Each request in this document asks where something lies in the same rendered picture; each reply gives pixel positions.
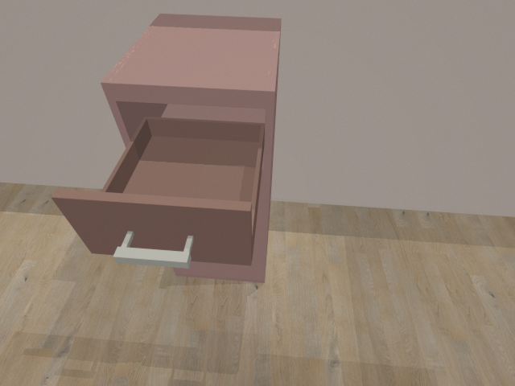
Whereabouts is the cabinet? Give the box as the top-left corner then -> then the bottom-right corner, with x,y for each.
101,14 -> 282,283

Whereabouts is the drawer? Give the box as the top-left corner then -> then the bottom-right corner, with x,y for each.
51,117 -> 265,266

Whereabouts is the handle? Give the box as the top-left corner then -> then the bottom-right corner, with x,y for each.
113,231 -> 194,269

